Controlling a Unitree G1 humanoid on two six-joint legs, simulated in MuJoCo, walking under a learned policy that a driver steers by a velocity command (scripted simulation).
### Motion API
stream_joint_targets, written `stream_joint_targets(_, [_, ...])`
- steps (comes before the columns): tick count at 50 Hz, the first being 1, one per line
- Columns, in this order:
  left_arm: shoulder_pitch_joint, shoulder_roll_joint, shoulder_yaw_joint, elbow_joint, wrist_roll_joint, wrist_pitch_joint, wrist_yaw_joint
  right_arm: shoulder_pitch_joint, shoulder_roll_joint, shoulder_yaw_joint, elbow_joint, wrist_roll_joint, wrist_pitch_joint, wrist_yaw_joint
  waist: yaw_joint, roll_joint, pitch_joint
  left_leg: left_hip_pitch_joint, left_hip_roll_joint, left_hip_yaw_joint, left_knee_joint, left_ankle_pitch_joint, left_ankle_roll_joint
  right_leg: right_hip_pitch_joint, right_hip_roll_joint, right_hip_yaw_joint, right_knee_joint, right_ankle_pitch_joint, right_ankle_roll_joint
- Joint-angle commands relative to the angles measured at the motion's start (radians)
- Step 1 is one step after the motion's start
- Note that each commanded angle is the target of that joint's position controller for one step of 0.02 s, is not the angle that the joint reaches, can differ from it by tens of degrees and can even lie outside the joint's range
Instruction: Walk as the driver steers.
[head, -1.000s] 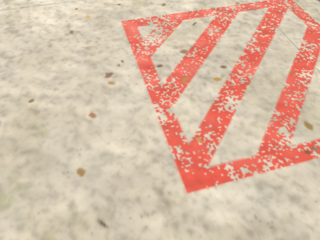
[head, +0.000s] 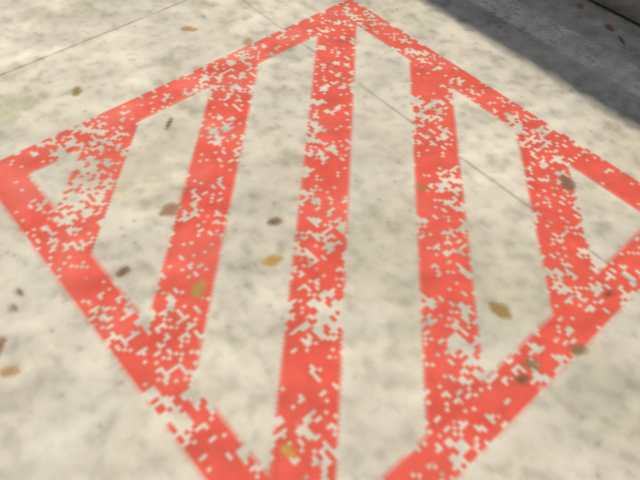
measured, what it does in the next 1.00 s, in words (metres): steps on the spot, turning left: right foot, then left foot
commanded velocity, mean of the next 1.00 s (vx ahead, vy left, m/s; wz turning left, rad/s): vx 0.03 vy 0.00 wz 0.46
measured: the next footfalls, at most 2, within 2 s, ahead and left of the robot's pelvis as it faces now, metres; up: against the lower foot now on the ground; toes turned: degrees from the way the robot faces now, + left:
right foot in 0.12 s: +0.13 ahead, -0.11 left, +0.00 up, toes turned +5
left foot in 0.50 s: +0.03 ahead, +0.10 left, +0.00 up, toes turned +18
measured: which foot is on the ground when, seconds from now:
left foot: down 0.00-0.12, up 0.14-0.48, down 0.50-1.00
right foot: up 0.00-0.10, down 0.12-0.50, up 0.52-1.00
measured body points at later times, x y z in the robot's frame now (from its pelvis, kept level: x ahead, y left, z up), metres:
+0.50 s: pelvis +0.02 +0.00 -0.02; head +0.03 +0.03 +0.43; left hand +0.06 +0.30 -0.15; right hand +0.19 -0.24 -0.13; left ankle -0.01 +0.08 -0.75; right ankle +0.09 -0.11 -0.75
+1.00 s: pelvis +0.01 +0.00 -0.01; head +0.05 +0.01 +0.44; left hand +0.00 +0.31 -0.11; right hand +0.25 -0.20 -0.13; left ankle -0.01 +0.08 -0.75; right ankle +0.08 -0.10 -0.73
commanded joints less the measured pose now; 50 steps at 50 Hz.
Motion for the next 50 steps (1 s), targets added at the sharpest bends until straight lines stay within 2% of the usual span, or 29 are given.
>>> stream_joint_targets(1, [0.088,0.009,-0.018,-0.004,-0.002,0.001,0.006,-0.031,-0.135,-0.025,-0.035,0.006,-0.006,0.009,0.05,0.19,-0.147,0.003,0.177,-0.133,-0.027,0.75,0.135,0.21,0.006,-0.07,-0.164,0.089,0.013])
stream_joint_targets(3, [0.061,0.03,-0.02,-0.009,-0.01,-0.008,0.018,-0.014,-0.168,-0.038,-0.024,0.009,0.01,0.009,0.045,0.182,-0.133,0.006,0.187,-0.19,0.006,0.651,0.134,0.237,0.009,-0.069,-0.243,0.088,0.006])
stream_joint_targets(5, [0.081,0.055,-0.016,-0.002,-0.005,-0.025,0.036,-0.022,-0.173,-0.045,-0.026,0.018,0.027,0.004,0.073,0.139,-0.112,-0.052,0.171,-0.239,0.067,0.444,0.093,0.348,-0.015,-0.05,-0.424,0.191,-0.015])
stream_joint_targets(6, [0.102,0.107,-0.005,0.0,0.006,-0.034,0.048,0.003,-0.146,-0.039,-0.036,0.017,0.028,0.003,0.066,0.065,-0.138,-0.113,0.14,-0.243,0.121,0.265,0.053,0.444,-0.13,0.052,-0.459,0.298,-0.038])
stream_joint_targets(7, [0.112,0.177,0.008,-0.013,0.008,-0.033,0.058,0.06,-0.071,-0.025,-0.058,0.015,0.031,0.003,0.029,-0.115,-0.184,-0.208,0.035,-0.157,0.269,-0.128,0.012,0.551,-0.346,0.217,-0.446,0.583,-0.096])
stream_joint_targets(8, [0.107,0.192,0.021,-0.01,-0.028,-0.014,0.061,0.075,-0.057,-0.021,-0.051,0.022,0.052,-0.012,0.064,-0.229,-0.21,-0.265,-0.065,-0.054,0.444,-0.444,0.002,0.503,-0.44,0.285,-0.482,0.604,-0.239])
stream_joint_targets(9, [0.103,0.143,0.014,-0.025,-0.029,-0.011,0.062,0.048,-0.119,-0.041,-0.043,0.008,0.071,-0.019,0.083,-0.139,-0.169,-0.298,-0.048,-0.088,0.625,-0.478,-0.007,0.447,-0.431,0.28,-0.522,0.546,-0.277])
stream_joint_targets(10, [0.055,0.098,0.0,-0.032,-0.025,-0.009,0.065,0.033,-0.127,-0.054,-0.04,0.003,0.085,-0.019,0.054,-0.085,-0.131,-0.301,-0.03,-0.109,0.694,-0.421,-0.012,0.389,-0.381,0.211,-0.541,0.494,-0.259])
stream_joint_targets(11, [0.002,0.069,-0.009,-0.041,-0.017,-0.005,0.07,0.041,-0.12,-0.059,-0.036,0.002,0.097,-0.017,0.022,-0.08,-0.106,-0.285,-0.014,-0.111,0.714,-0.374,-0.025,0.34,-0.341,0.139,-0.555,0.465,-0.229])
stream_joint_targets(12, [-0.023,0.063,-0.01,-0.046,-0.015,-0.006,0.076,0.043,-0.113,-0.061,-0.037,-0.002,0.107,-0.014,0.008,-0.1,-0.096,-0.269,-0.003,-0.107,0.72,-0.329,-0.037,0.311,-0.318,0.089,-0.562,0.442,-0.212])
stream_joint_targets(14, [-0.031,0.057,-0.009,-0.048,-0.009,-0.007,0.078,0.049,-0.093,-0.061,-0.034,-0.005,0.118,-0.009,0.004,-0.097,-0.101,-0.249,-0.008,-0.081,0.694,-0.293,-0.06,0.302,-0.286,0.021,-0.551,0.428,-0.202])
stream_joint_targets(17, [-0.017,0.071,-0.001,-0.039,-0.009,-0.011,0.074,0.0,-0.068,-0.054,-0.063,0.0,0.132,0.005,0.024,-0.116,-0.113,-0.208,0.006,-0.065,0.547,-0.271,-0.064,0.313,-0.298,-0.015,-0.531,0.374,-0.2])
stream_joint_targets(21, [-0.005,0.121,0.021,-0.032,-0.001,-0.004,0.054,-0.039,-0.086,-0.055,-0.103,0.008,0.137,0.022,0.044,-0.141,-0.141,-0.122,-0.001,-0.026,0.385,-0.266,-0.035,0.318,-0.337,-0.021,-0.482,0.34,-0.189])
stream_joint_targets(23, [-0.025,0.142,0.032,-0.034,-0.009,0.005,0.051,-0.002,-0.081,-0.055,-0.101,0.007,0.128,0.027,0.01,-0.11,-0.144,-0.022,-0.02,0.006,0.218,-0.165,-0.008,0.275,-0.327,-0.057,-0.412,0.273,-0.14])
stream_joint_targets(24, [-0.004,0.136,0.035,-0.026,-0.008,0.011,0.05,0.014,-0.098,-0.059,-0.096,0.001,0.117,0.026,0.001,-0.046,-0.13,0.042,-0.022,-0.035,0.094,-0.085,0.009,0.213,-0.298,-0.097,-0.335,0.158,-0.082])
stream_joint_targets(25, [0.041,0.09,0.028,-0.028,-0.005,0.02,0.043,0.011,-0.177,-0.075,-0.108,-0.014,0.103,0.016,0.016,0.191,-0.09,0.075,0.149,-0.309,-0.093,-0.066,0.047,0.076,-0.199,-0.196,-0.115,-0.07,0.001])
stream_joint_targets(26, [-0.039,0.047,0.012,-0.099,-0.008,0.033,0.059,0.021,-0.326,-0.11,-0.129,-0.009,0.098,0.015,-0.008,0.382,-0.022,0.017,0.389,-0.651,-0.155,0.169,0.181,-0.135,-0.015,-0.178,0.026,-0.356,0.05])
stream_joint_targets(27, [-0.077,0.072,0.015,-0.102,0.001,0.042,0.063,0.06,-0.294,-0.11,-0.114,-0.016,0.1,0.005,-0.028,0.251,-0.026,-0.016,0.379,-0.612,-0.14,0.208,0.244,-0.103,-0.051,-0.056,0.181,-0.34,0.042])
stream_joint_targets(28, [-0.049,0.074,0.018,-0.085,-0.016,0.042,0.056,0.004,-0.238,-0.094,-0.12,-0.006,0.103,-0.004,0.017,0.182,-0.018,-0.032,0.31,-0.505,-0.117,0.17,0.232,-0.091,-0.064,-0.029,0.223,-0.25,0.034])
stream_joint_targets(29, [-0.022,0.079,0.021,-0.066,-0.025,0.032,0.048,-0.073,-0.204,-0.085,-0.137,-0.003,0.107,-0.008,0.052,0.144,-0.012,-0.034,0.232,-0.429,-0.109,0.123,0.186,-0.08,-0.072,-0.016,0.204,-0.159,0.028])
stream_joint_targets(30, [-0.003,0.094,0.028,-0.053,-0.013,0.025,0.043,-0.115,-0.191,-0.082,-0.153,0.003,0.107,-0.011,0.061,0.163,-0.033,0.002,0.191,-0.394,-0.093,0.168,0.163,-0.082,-0.064,-0.025,0.21,-0.108,0.027])
stream_joint_targets(31, [0.021,0.101,0.03,-0.04,-0.002,0.022,0.037,-0.118,-0.174,-0.078,-0.16,0.007,0.105,-0.009,0.059,0.156,-0.073,0.039,0.171,-0.371,-0.074,0.263,0.164,-0.067,-0.055,-0.032,0.231,-0.086,0.034])
stream_joint_targets(32, [0.029,0.097,0.031,-0.038,-0.002,0.022,0.033,-0.099,-0.173,-0.078,-0.159,0.011,0.103,-0.006,0.055,0.13,-0.104,0.068,0.169,-0.368,-0.061,0.316,0.167,-0.06,-0.047,-0.032,0.242,-0.08,0.041])
stream_joint_targets(34, [0.015,0.081,0.026,-0.05,-0.01,0.025,0.031,-0.059,-0.185,-0.083,-0.151,0.015,0.097,-0.004,0.039,0.11,-0.115,0.12,0.173,-0.388,-0.049,0.334,0.173,-0.082,-0.045,-0.025,0.213,-0.075,0.052])
stream_joint_targets(38, [-0.022,0.083,0.021,-0.074,-0.013,0.031,0.04,-0.015,-0.198,-0.089,-0.145,0.007,0.099,-0.011,0.006,0.146,-0.099,0.156,0.172,-0.457,-0.044,0.263,0.187,-0.099,-0.037,-0.011,0.094,-0.093,0.062])
stream_joint_targets(42, [-0.038,0.086,0.016,-0.096,-0.019,0.026,0.045,-0.014,-0.218,-0.096,-0.152,-0.001,0.103,-0.008,-0.003,0.144,-0.104,0.117,0.166,-0.523,-0.024,0.254,0.199,-0.032,-0.017,-0.002,0.0,-0.125,0.055])
stream_joint_targets(47, [-0.015,0.095,0.009,-0.118,-0.031,0.013,0.052,-0.062,-0.229,-0.102,-0.161,-0.005,0.108,0.003,0.014,0.155,-0.123,0.056,0.139,-0.606,0.003,0.32,0.172,0.108,0.021,0.007,-0.13,-0.144,0.028])
stream_joint_targets(49, [0.034,0.094,0.007,-0.113,-0.036,0.004,0.057,-0.101,-0.224,-0.101,-0.163,-0.001,0.109,0.005,0.042,0.158,-0.132,0.027,0.12,-0.618,0.02,0.323,0.14,0.206,0.029,0.005,-0.251,-0.113,0.012])
stream_joint_targets(50, [0.075,0.087,0.004,-0.102,-0.034,-0.001,0.061,-0.127,-0.214,-0.097,-0.165,0.005,0.111,0.004,0.069,0.149,-0.134,-0.011,0.092,-0.602,0.042,0.284,0.107,0.293,0.027,-0.004,-0.376,-0.035,0.003])
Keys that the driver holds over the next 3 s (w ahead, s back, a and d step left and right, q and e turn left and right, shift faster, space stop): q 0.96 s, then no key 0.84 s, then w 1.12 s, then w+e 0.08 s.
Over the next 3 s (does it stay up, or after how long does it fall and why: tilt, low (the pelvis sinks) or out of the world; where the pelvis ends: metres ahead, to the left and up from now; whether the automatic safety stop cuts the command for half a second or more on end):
stays up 0.44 0.28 -0.01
